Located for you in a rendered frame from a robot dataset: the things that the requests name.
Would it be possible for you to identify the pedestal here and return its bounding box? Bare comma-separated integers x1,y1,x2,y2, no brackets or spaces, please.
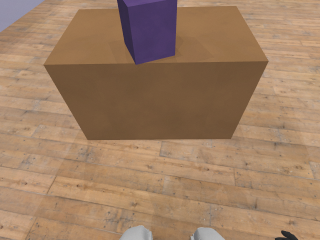
43,6,269,140

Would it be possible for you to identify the robot thigh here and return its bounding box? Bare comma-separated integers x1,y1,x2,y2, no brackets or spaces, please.
119,226,153,240
190,227,225,240

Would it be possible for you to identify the right robot hand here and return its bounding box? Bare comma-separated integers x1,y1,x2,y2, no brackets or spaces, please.
275,230,298,240

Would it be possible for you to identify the robot right thigh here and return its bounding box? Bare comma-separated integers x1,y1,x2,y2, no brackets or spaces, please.
190,227,225,240

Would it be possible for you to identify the carton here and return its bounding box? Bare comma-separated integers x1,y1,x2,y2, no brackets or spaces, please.
117,0,178,65

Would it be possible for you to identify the robot left thigh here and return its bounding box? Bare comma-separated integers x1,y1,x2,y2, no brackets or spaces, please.
119,226,153,240

